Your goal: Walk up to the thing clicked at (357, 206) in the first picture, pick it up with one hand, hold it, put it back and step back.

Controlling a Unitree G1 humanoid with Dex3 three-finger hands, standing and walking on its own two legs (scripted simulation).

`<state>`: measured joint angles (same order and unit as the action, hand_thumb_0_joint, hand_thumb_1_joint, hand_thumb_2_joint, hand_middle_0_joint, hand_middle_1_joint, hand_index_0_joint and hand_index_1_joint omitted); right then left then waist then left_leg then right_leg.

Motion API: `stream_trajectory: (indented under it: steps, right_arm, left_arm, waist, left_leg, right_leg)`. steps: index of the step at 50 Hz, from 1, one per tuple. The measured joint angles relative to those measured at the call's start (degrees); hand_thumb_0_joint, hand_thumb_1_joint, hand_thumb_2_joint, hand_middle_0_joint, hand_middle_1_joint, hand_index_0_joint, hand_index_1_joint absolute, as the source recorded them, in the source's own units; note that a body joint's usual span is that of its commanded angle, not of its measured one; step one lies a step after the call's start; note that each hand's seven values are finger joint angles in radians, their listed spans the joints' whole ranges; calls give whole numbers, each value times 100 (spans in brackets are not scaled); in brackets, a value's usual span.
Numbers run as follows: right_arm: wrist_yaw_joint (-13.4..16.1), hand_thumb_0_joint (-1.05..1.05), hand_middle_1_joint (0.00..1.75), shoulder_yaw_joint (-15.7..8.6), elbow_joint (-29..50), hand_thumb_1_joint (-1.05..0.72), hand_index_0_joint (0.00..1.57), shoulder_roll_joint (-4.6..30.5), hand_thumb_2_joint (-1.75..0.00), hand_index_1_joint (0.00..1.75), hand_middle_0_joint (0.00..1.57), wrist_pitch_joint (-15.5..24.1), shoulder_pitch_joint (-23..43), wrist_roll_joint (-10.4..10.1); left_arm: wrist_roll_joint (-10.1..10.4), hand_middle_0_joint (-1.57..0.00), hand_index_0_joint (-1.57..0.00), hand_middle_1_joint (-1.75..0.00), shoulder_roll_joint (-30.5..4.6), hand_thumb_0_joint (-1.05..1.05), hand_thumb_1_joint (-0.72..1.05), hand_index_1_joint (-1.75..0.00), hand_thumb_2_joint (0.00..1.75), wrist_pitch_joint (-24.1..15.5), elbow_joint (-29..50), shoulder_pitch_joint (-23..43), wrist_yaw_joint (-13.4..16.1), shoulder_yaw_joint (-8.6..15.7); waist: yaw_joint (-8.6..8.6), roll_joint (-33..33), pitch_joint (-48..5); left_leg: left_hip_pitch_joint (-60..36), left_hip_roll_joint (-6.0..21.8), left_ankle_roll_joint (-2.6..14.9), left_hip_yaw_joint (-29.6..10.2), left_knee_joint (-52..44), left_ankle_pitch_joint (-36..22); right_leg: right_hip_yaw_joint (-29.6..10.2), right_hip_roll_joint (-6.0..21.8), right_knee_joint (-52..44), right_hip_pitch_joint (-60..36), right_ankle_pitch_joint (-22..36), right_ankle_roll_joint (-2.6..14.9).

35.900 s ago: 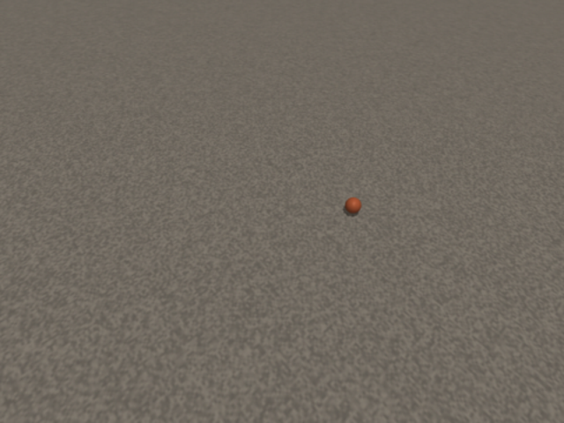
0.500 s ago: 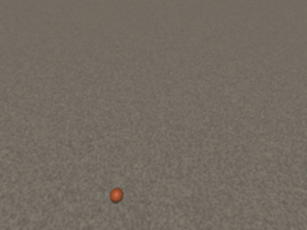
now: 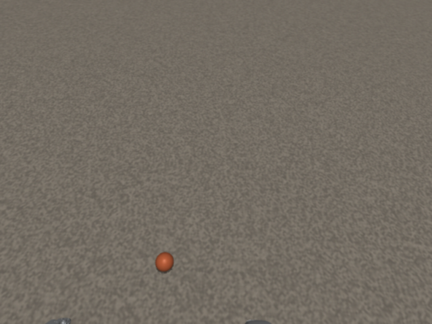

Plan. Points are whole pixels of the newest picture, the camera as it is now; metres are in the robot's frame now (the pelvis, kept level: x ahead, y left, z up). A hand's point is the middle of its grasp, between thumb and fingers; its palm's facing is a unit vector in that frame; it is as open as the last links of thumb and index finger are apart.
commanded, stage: walk up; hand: left
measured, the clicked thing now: (164, 261) +0.44 +0.20 -0.72
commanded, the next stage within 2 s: none
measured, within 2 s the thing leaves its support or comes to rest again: neither
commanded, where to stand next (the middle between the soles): +0.07 -0.03 m, yaw +0 degrees
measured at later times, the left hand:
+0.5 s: hand out of the picture +0.04 +0.28 -0.14, palm faces -0.07 -0.94 -0.35, open 7.4 cm
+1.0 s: hand out of the picture +0.11 +0.27 -0.13, palm faces -0.06 -0.90 -0.43, open 7.4 cm
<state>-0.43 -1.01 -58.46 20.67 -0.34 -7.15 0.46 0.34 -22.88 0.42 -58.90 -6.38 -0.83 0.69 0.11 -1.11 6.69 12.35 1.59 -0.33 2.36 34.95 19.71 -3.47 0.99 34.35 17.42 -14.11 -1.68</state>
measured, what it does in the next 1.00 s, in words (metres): steps on the spot: right foot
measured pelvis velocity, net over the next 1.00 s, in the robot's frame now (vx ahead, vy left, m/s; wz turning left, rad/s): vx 0.00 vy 0.00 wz -0.04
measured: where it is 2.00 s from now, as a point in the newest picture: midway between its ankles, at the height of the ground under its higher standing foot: outside the picture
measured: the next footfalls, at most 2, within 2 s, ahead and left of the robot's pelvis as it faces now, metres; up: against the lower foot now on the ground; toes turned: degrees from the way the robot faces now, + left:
right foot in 0.74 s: +0.08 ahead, -0.15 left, +0.00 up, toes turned -3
left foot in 1.08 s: +0.09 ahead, +0.13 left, +0.00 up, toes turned -3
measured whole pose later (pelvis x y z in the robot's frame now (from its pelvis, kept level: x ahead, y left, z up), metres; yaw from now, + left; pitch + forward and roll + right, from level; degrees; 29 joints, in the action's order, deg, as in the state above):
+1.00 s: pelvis +0.00 +0.00 -0.01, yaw -2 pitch -3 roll +0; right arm -0.6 -3.7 -50.3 24.3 -2.3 -12.7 -0.4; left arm -0.8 -21.7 -1.6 -49.8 -10.1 1.0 1.2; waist 0.2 3.1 7.7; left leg 25.7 0.1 -0.5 -5.3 55.9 27.5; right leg -0.3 2.3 37.0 18.0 -15.7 -0.7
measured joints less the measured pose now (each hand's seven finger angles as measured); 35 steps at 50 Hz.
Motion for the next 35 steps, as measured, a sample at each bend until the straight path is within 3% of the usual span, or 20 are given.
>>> stream_trajectory:
  steps: [8,10,13,15,18,19,21,24,27,31,35]
  right_arm:
    - [42,1,30,-94,21,-91,20,118,-90,30,20,-166,411,-127]
    - [55,0,30,-140,85,-91,20,194,-90,30,20,-225,527,-123]
    - [56,0,30,-211,200,-91,20,291,-90,30,20,-288,635,-90]
    - [20,0,30,-247,265,-91,20,333,-90,30,20,-275,579,-62]
    - [-64,0,30,-288,240,-91,20,323,-90,30,20,-131,242,45]
    - [-77,0,30,-304,203,-91,20,262,-90,30,20,-85,103,117]
    - [-130,0,30,-298,143,-91,20,193,-90,30,20,-56,-248,211]
    - [-133,0,30,-253,-31,-91,20,53,-90,30,20,35,-723,239]
    - [-158,0,30,-267,-92,-91,20,5,-90,30,20,157,-1162,224]
    - [-182,1,30,-305,8,-90,20,68,-90,30,20,235,-1523,221]
    - [-243,1,30,-336,232,-90,20,245,-90,30,20,137,-1607,241]
  left_arm:
    - [22,-21,-20,-30,50,0,90,-30,90,100,83,320,24,42]
    - [-9,-21,-20,-30,66,0,90,-30,90,134,150,399,25,55]
    - [-112,-21,-20,-30,99,0,90,-30,90,180,272,512,36,66]
    - [-191,-21,-20,-30,125,0,90,-30,90,176,330,559,56,82]
    - [-277,-21,-20,-30,125,0,90,-30,90,153,340,513,41,94]
    - [-275,-21,-20,-30,103,0,90,-30,90,163,331,466,42,105]
    - [-257,-21,-20,-30,132,0,90,-30,90,143,256,250,59,129]
    - [-208,-21,-20,-30,34,0,90,-30,90,62,139,-58,-43,188]
    - [-204,-21,-20,-30,-102,0,90,-30,90,37,107,-398,-197,287]
    - [-173,-21,-20,-30,-279,0,90,-30,90,29,111,-726,-290,354]
    - [-140,-21,-20,-30,-323,1,90,-30,90,-119,180,-877,-249,334]
  waist:
    - [3,-8,273]
    - [-23,50,344]
    - [-6,18,446]
    - [-8,6,431]
    - [-82,-26,188]
    - [-81,-139,151]
    - [-150,-120,-24]
    - [-282,-132,-170]
    - [-329,-117,-285]
    - [-353,-78,-335]
    - [-337,27,-296]
  left_leg:
    - [238,25,-46,-19,80,-180]
    - [443,39,28,-72,310,-151]
    - [761,-231,146,-232,1197,731]
    - [798,-346,184,-253,1556,976]
    - [317,-346,218,-126,569,846]
    - [228,-426,243,-43,389,507]
    - [129,-403,316,-2,227,272]
    - [-226,-334,297,-53,-407,-42]
    - [-573,-231,287,-69,-974,-227]
    - [-878,-99,227,-12,-1369,-415]
    - [-931,19,128,101,-1098,-108]
  right_leg:
    - [15,-29,118,254,152,64]
    - [47,-53,207,386,191,85]
    - [-43,7,291,604,305,86]
    - [-82,41,250,727,416,99]
    - [-58,120,387,953,214,107]
    - [-209,130,639,1027,-304,168]
    - [-374,-108,1209,1165,-951,216]
    - [-465,-365,1772,1224,-701,213]
    - [-310,-378,1863,1133,-438,164]
    - [-188,-246,1315,860,-262,126]
    - [137,-28,158,325,-346,157]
